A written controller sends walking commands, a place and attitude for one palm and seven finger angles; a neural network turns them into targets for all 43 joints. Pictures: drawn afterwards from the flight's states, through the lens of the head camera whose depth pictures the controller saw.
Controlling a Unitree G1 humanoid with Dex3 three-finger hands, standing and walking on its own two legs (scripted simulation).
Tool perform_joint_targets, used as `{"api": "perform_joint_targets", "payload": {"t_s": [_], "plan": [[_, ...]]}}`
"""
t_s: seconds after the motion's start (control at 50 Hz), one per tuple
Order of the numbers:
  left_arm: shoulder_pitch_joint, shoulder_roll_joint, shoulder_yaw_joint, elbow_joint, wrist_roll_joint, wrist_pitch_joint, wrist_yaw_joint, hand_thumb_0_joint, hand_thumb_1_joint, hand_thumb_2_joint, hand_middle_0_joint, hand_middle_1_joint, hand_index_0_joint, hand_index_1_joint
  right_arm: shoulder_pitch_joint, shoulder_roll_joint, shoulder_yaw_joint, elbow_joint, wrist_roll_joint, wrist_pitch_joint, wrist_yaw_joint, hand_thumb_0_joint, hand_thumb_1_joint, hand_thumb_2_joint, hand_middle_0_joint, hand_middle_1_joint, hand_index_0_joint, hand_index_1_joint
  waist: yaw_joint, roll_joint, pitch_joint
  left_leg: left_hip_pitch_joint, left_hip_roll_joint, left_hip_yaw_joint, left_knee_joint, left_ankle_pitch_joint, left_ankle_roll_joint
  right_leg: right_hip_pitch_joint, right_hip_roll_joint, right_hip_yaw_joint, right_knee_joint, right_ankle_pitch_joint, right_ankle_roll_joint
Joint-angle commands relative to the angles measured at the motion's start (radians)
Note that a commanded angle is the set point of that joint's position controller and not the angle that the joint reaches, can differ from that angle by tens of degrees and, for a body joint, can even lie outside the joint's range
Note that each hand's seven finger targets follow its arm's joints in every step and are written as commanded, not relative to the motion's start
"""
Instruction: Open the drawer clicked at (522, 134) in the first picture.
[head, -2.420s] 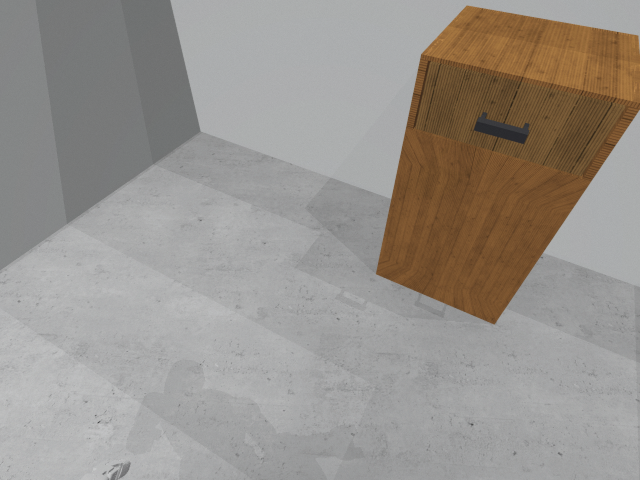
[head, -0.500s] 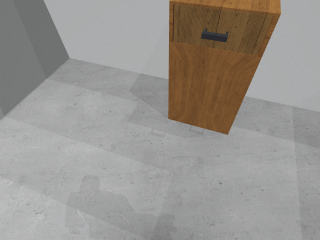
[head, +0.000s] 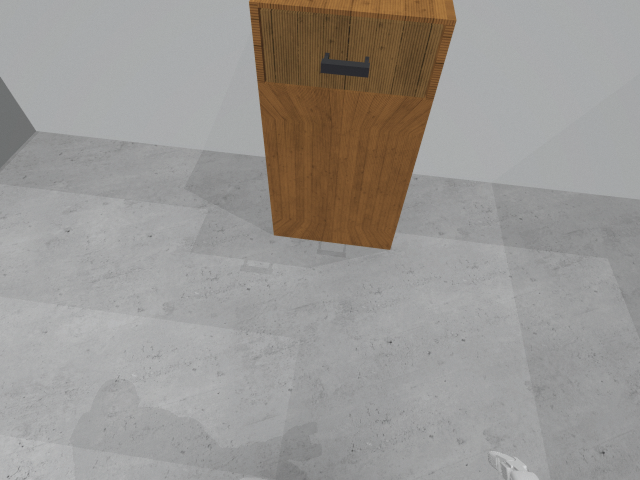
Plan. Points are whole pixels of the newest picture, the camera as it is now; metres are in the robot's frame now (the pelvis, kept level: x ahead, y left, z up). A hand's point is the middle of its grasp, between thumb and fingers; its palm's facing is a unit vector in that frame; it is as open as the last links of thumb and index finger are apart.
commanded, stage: walk to a spot facing it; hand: left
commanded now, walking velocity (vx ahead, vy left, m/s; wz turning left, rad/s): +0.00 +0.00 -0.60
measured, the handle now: (345, 63) +1.00 +0.05 -0.01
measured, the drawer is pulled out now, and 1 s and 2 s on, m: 0.00 0.00 0.00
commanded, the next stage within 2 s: turn to face it in 1.32 s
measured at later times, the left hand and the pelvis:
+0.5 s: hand out of the picture +0.12 +0.18 -0.16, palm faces -0.34 -0.92 -0.21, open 7.4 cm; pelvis -0.04 +0.02 -0.01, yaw -21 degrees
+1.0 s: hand (230, 470) +0.15 +0.15 -0.19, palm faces -0.43 -0.89 -0.16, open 7.4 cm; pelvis +0.10 -0.03 -0.02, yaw -32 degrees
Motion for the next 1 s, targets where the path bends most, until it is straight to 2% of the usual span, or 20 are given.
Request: {"api": "perform_joint_targets", "payload": {"t_s": [0.0,0.02,0.04,0.06,0.08,0.12,0.16,0.36,0.44,0.48,0.5,0.52,0.54,0.58,0.64,0.68,0.88,0.94,0.96,0.98], "plan": [[-0.048,0.202,0.046,-0.084,-0.003,-0.003,0.009,0.0,0.9,0.9,-0.2,-0.3,-0.2,-0.3,0.143,-0.102,-0.03,-0.051,0.005,-0.037,-0.012,0.0,-0.9,-0.9,0.2,0.3,0.2,0.3,-0.08,-0.111,-0.145,0.213,-0.015,0.014,-0.302,0.121,0.028,0.006,-0.229,0.31,-0.061,0.103,-0.061],[-0.061,0.171,0.038,-0.098,-0.009,-0.002,0.005,0.0,0.9,0.9,-0.2,-0.3,-0.2,-0.3,0.187,-0.138,-0.036,-0.042,0.003,-0.047,-0.018,0.0,-0.9,-0.9,0.2,0.3,0.2,0.3,-0.102,-0.04,-0.155,0.367,0.063,-0.049,-0.403,0.141,0.055,-0.134,-0.151,0.237,0.019,-0.026,-0.011],[-0.045,0.108,0.028,-0.113,-0.018,0.001,-0.007,0.0,0.9,0.9,-0.2,-0.3,-0.2,-0.3,0.168,-0.224,-0.052,-0.057,-0.011,-0.05,-0.018,0.0,-0.9,-0.9,0.2,0.3,0.2,0.3,-0.098,0.25,-0.126,0.441,0.305,-0.302,-0.537,0.046,0.114,-0.331,-0.012,0.056,0.234,-0.277,0.041],[-0.059,0.123,0.036,-0.123,-0.006,-0.002,-0.009,0.0,0.9,0.9,-0.2,-0.3,-0.2,-0.3,0.123,-0.258,-0.057,-0.09,-0.008,-0.04,-0.014,0.0,-0.9,-0.9,0.2,0.3,0.2,0.3,-0.085,0.307,-0.077,0.27,0.467,-0.396,-0.553,0.101,0.176,-0.323,-0.037,-0.084,0.471,-0.411,0.088],[-0.048,0.155,0.053,-0.121,0.006,0.002,-0.016,0.0,0.9,0.9,-0.2,-0.3,-0.2,-0.3,0.063,-0.231,-0.043,-0.119,-0.017,-0.038,-0.013,0.0,-0.9,-0.9,0.2,0.3,0.2,0.3,-0.054,0.206,-0.027,0.124,0.461,-0.363,-0.558,0.12,0.22,-0.276,-0.08,-0.081,0.635,-0.377,0.107],[0.004,0.153,0.063,-0.067,0.015,0.016,-0.027,0.0,0.9,0.9,-0.2,-0.3,-0.2,-0.3,-0.009,-0.149,-0.019,-0.127,-0.022,-0.047,-0.016,0.0,-0.9,-0.9,0.2,0.3,0.2,0.3,-0.004,0.167,0.002,0.08,0.306,-0.142,-0.507,0.258,0.161,-0.25,-0.093,-0.101,0.783,-0.259,0.116],[0.012,0.123,0.05,-0.065,0.011,0.018,-0.038,0.0,0.9,0.9,-0.2,-0.3,-0.2,-0.3,0.019,-0.133,-0.012,-0.124,-0.021,-0.054,-0.014,0.0,-0.9,-0.9,0.2,0.3,0.2,0.3,-0.008,0.162,-0.003,0.113,0.241,-0.023,-0.47,0.365,0.142,-0.269,-0.107,-0.142,0.827,-0.213,0.12],[-0.154,0.072,0.018,-0.112,-0.006,0.02,-0.045,0.0,0.9,0.9,-0.2,-0.3,-0.2,-0.3,0.219,-0.185,-0.048,-0.041,-0.026,-0.049,-0.003,0.0,-0.9,-0.9,0.2,0.3,0.2,0.3,-0.109,0.221,-0.022,0.271,0.333,0.059,-0.391,0.565,0.201,-0.157,-0.178,-0.263,0.411,-0.317,0.12],[-0.131,0.065,0.018,-0.108,-0.005,0.008,-0.056,0.0,0.9,0.9,-0.2,-0.3,-0.2,-0.3,0.206,-0.211,-0.056,-0.023,-0.033,-0.048,0.009,0.0,-0.9,-0.9,0.2,0.3,0.2,0.3,-0.093,0.241,-0.054,0.199,0.372,0.085,-0.398,0.167,0.166,-0.017,-0.163,-0.309,0.24,-0.329,0.081],[-0.029,0.093,0.027,-0.071,-0.001,-0.008,-0.053,0.0,0.9,0.9,-0.2,-0.3,-0.2,-0.3,0.196,-0.193,-0.047,-0.016,-0.03,-0.044,0.016,0.0,-0.9,-0.9,0.2,0.3,0.2,0.3,-0.03,0.133,-0.091,0.04,0.334,0.155,-0.219,-0.02,0.092,0.247,-0.136,-0.328,0.03,-0.221,0.047],[0.075,0.188,0.046,-0.037,0.007,-0.026,-0.04,0.0,0.9,0.9,-0.2,-0.3,-0.2,-0.3,0.209,-0.136,-0.032,-0.031,-0.017,-0.04,0.025,0.0,-0.9,-0.9,0.2,0.3,0.2,0.3,0.014,-0.119,-0.143,-0.178,0.245,0.278,0.049,-0.146,0.022,0.483,-0.316,-0.101,-0.12,-0.363,-0.017],[0.167,0.303,0.065,-0.014,-0.002,-0.031,-0.021,0.0,0.9,0.9,-0.2,-0.3,-0.2,-0.3,0.095,-0.076,-0.009,-0.1,-0.023,-0.04,0.035,0.0,-0.9,-0.9,0.2,0.3,0.2,0.3,0.078,-0.356,-0.084,-0.45,0.108,0.233,0.345,-0.288,-0.022,0.481,-0.538,0.35,-0.253,-0.382,-0.123],[0.202,0.29,0.063,-0.006,-0.015,-0.032,-0.005,0.0,0.9,0.9,-0.2,-0.3,-0.2,-0.3,0.014,-0.132,-0.017,-0.129,-0.031,-0.04,0.034,0.0,-0.9,-0.9,0.2,0.3,0.2,0.3,0.09,-0.232,-0.039,-0.479,0.131,0.088,0.407,-0.19,-0.003,0.403,-0.554,0.349,-0.287,-0.396,-0.163],[0.098,0.229,0.055,-0.021,-0.01,-0.047,0.002,0.0,0.9,0.9,-0.2,-0.3,-0.2,-0.3,0.023,-0.128,-0.025,-0.101,-0.03,-0.048,0.045,0.0,-0.9,-0.9,0.2,0.3,0.2,0.3,0.04,-0.193,0.01,-0.454,0.164,0.076,0.419,-0.027,0.001,0.32,-0.475,0.269,-0.289,-0.499,-0.153],[0.021,0.151,0.022,-0.027,-0.008,-0.074,-0.003,0.0,0.9,0.9,-0.2,-0.3,-0.2,-0.3,0.112,-0.111,-0.032,-0.042,-0.037,-0.048,0.051,0.0,-0.9,-0.9,0.2,0.3,0.2,0.3,-0.047,-0.084,0.06,-0.328,0.162,0.083,0.34,0.113,-0.023,0.18,-0.388,0.069,-0.267,-0.252,-0.122],[0.042,0.148,0.019,-0.013,-0.007,-0.088,-0.005,0.0,0.9,0.9,-0.2,-0.3,-0.2,-0.3,0.141,-0.085,-0.031,-0.027,-0.035,-0.047,0.055,0.0,-0.9,-0.9,0.2,0.3,0.2,0.3,-0.06,-0.082,0.051,-0.297,0.144,0.106,0.294,0.164,-0.031,0.182,-0.35,0.009,-0.258,-0.121,-0.114],[0.12,0.144,0.015,0.056,0.004,-0.098,0.01,0.0,0.9,0.9,-0.2,-0.3,-0.2,-0.3,0.014,-0.053,-0.019,-0.086,-0.02,-0.079,0.059,0.0,-0.9,-0.9,0.2,0.3,0.2,0.3,-0.029,-0.106,0.058,-0.162,0.107,0.111,-0.045,0.166,-0.003,0.21,-0.365,0.044,-0.184,0.073,-0.12],[0.083,0.143,0.025,0.058,-0.007,-0.092,0.007,0.0,0.9,0.9,-0.2,-0.3,-0.2,-0.3,0.231,-0.099,-0.03,-0.009,-0.022,-0.099,0.033,0.0,-0.9,-0.9,0.2,0.3,0.2,0.3,-0.125,-0.041,-0.043,0.214,0.052,0.143,-0.269,0.243,0.014,0.121,-0.265,-0.019,0.082,0.223,-0.066],[0.12,0.089,0.023,0.053,-0.016,-0.087,0.0,0.0,0.9,0.9,-0.2,-0.3,-0.2,-0.3,0.365,-0.2,-0.052,0.029,-0.032,-0.105,0.018,0.0,-0.9,-0.9,0.2,0.3,0.2,0.3,-0.167,0.164,-0.156,0.452,0.215,-0.024,-0.32,0.203,0.046,-0.016,-0.169,-0.087,0.331,0.041,-0.021],[0.167,0.038,0.011,0.041,-0.026,-0.084,-0.013,0.0,0.9,0.9,-0.2,-0.3,-0.2,-0.3,0.455,-0.29,-0.065,0.045,-0.035,-0.106,0.012,0.0,-0.9,-0.9,0.2,0.3,0.2,0.3,-0.168,0.427,-0.247,0.589,0.497,-0.359,-0.419,0.241,0.132,-0.229,-0.06,-0.219,0.648,-0.456,0.033]]}}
